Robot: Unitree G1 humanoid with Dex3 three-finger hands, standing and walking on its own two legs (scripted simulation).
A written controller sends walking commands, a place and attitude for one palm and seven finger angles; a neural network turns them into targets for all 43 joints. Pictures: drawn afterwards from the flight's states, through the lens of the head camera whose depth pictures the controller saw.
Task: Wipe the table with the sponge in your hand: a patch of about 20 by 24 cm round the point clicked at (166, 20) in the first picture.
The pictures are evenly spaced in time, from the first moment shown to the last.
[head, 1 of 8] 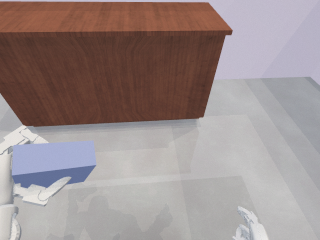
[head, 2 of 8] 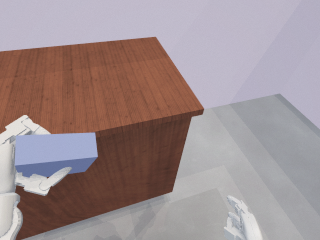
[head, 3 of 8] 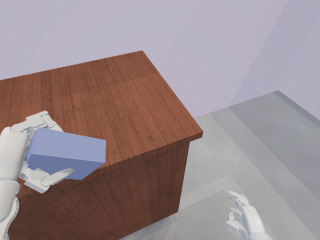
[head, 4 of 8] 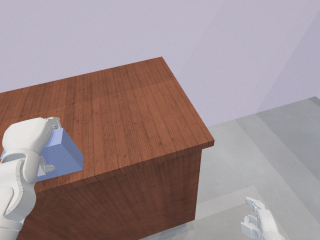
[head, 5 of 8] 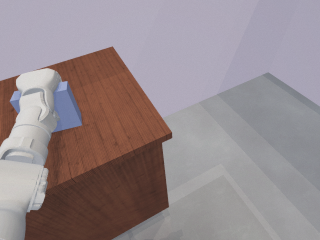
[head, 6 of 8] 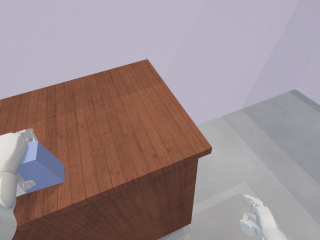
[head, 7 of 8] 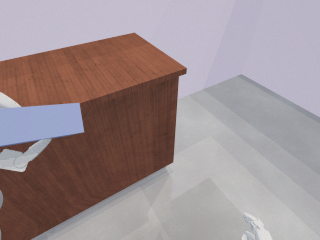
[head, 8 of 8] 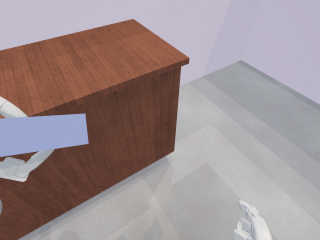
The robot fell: no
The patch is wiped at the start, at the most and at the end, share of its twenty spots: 0.00 0.95 0.95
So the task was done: yes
